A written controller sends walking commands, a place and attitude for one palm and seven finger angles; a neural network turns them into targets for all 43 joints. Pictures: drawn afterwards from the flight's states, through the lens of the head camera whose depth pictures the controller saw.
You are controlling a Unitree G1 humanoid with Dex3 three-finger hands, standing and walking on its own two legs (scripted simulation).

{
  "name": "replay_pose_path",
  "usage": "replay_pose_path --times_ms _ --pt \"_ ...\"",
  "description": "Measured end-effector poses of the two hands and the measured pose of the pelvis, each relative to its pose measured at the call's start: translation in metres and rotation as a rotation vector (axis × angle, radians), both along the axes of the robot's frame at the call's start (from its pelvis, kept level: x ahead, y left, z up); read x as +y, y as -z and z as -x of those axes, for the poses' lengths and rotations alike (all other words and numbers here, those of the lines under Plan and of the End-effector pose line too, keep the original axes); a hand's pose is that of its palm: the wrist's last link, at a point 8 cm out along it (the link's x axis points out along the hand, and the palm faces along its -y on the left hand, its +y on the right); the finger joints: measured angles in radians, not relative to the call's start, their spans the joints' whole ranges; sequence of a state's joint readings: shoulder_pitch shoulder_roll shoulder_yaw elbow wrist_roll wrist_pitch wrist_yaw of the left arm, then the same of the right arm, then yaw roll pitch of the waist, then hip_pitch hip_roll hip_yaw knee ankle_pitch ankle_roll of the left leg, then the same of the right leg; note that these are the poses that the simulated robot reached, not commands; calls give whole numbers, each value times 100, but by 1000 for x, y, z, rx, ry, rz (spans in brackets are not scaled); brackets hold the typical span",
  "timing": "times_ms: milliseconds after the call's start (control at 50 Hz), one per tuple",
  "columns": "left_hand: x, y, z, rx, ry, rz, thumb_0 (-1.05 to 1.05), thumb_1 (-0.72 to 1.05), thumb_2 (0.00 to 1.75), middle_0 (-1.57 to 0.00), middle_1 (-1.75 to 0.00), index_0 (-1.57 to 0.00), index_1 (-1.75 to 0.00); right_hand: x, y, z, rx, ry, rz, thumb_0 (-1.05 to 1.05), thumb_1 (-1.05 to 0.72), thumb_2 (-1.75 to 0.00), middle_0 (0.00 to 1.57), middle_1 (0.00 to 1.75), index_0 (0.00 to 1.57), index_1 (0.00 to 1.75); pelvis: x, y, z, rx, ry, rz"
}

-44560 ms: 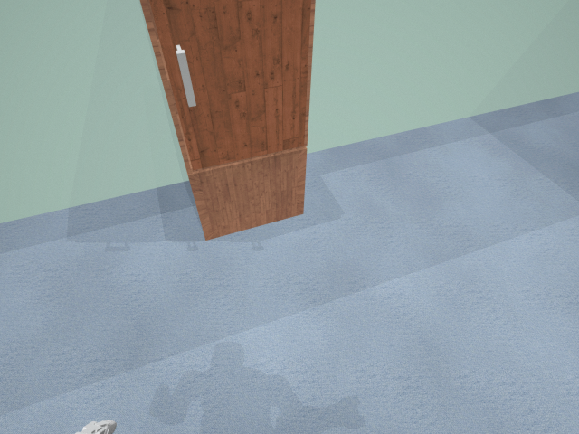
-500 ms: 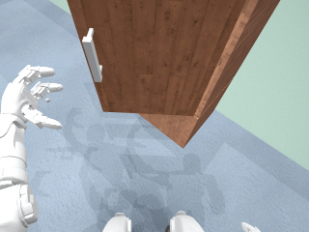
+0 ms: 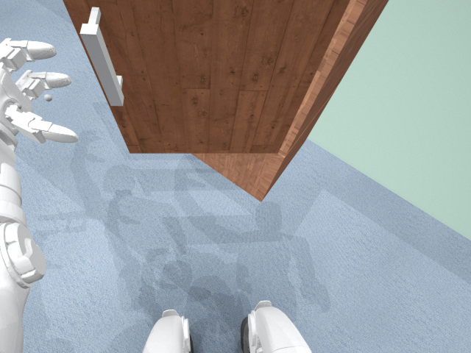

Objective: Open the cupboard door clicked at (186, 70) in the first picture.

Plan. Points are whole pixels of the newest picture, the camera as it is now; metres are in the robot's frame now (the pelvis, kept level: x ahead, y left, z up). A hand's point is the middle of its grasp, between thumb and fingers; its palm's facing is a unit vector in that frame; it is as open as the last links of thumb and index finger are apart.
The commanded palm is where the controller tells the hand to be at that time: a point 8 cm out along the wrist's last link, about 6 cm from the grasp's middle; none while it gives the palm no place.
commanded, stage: move the hooked fingers beside the handle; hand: left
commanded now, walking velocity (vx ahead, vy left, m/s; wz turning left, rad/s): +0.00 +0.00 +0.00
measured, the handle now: (107, 61) +0.59 +0.18 +0.08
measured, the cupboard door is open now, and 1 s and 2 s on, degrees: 39 39 39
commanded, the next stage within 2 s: slide the fingers in behind the handle in 0.98 s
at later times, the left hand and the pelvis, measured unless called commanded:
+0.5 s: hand (58, 88) +0.52 +0.24 +0.08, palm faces -0.01 -1.00 -0.02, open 14.0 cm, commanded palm +0.50 +0.28 +0.08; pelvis +0.01 +0.00 +0.00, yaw -1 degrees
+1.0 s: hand (56, 91) +0.51 +0.25 +0.08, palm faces -0.01 -1.00 -0.03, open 14.0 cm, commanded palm +0.50 +0.29 +0.08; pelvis +0.00 +0.00 +0.00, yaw +0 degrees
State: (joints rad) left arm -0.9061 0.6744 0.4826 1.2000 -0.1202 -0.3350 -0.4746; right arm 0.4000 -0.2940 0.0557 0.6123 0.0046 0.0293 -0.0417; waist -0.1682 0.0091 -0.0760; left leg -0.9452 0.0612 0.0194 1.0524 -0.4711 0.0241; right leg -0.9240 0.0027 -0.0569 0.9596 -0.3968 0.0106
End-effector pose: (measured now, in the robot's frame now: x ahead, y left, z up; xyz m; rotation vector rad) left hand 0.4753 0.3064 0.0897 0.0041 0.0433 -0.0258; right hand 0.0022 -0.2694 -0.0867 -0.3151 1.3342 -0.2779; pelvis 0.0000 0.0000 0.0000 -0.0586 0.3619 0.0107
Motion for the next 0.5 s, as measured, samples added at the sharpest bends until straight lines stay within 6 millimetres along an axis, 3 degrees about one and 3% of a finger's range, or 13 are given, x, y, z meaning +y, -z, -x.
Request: replay_pose_path --times_ms 260,380,500 --pt "-7 -3 -37 6 2 -10 -2 -50 30 -30 -120 -30 -120 6 -3 24 93 53 -2 1 -91 -90 20 30 20 30 1 2 -5 43 9 10" --pt "-12 1 -34 10 9 -10 -2 -49 30 -30 -120 -30 -120 11 -4 24 107 71 -28 1 -91 -90 20 30 20 30 2 -1 -10 41 22 6" --pt "-8 5 -24 19 -13 -15 -2 -50 30 -30 -120 -30 -120 10 -4 11 79 61 -35 1 -91 -90 20 30 20 30 0 -4 -13 26 19 6"
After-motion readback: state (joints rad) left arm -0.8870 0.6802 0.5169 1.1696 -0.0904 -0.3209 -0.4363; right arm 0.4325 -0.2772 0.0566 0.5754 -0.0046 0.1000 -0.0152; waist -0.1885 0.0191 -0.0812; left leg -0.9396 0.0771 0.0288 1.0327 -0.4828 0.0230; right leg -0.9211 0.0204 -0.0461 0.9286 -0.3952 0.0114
